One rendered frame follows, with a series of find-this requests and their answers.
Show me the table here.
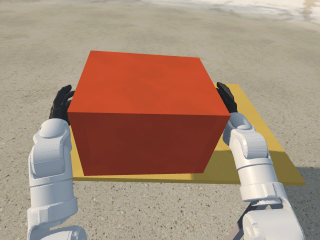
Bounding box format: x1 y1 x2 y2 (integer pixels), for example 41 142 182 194
68 83 306 240

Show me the carton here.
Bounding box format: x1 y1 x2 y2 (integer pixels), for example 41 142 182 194
67 50 231 176

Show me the right robot hand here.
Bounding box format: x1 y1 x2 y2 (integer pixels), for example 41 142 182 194
216 82 238 113

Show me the right robot forearm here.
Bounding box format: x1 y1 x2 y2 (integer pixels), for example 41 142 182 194
222 112 306 240

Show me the left robot hand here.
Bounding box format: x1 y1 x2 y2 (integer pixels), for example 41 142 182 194
49 84 75 126

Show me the robot right upper arm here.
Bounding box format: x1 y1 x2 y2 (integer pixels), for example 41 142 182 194
242 208 305 240

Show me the robot left upper arm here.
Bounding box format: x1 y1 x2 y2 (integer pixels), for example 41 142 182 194
33 225 88 240

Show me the left robot forearm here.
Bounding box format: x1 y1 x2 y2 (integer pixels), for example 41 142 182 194
27 118 78 240

